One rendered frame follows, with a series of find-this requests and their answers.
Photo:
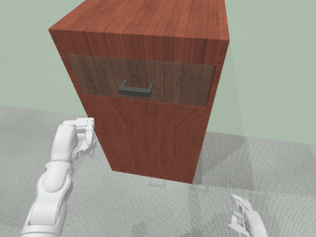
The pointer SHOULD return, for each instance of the robot right hand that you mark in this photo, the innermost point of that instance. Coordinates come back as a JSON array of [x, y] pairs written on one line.
[[250, 224]]

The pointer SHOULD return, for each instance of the drawer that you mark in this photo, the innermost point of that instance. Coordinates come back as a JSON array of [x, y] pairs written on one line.
[[173, 82]]

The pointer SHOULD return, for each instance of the robot left hand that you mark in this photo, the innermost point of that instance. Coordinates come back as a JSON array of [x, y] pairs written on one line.
[[66, 138]]

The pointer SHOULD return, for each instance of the handle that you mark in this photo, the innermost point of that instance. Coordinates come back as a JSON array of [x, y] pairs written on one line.
[[135, 91]]

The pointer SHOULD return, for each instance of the robot left forearm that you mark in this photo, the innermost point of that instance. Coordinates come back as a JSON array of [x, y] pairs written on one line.
[[47, 214]]

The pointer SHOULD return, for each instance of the cabinet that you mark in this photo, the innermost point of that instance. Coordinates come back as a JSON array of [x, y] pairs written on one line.
[[146, 138]]

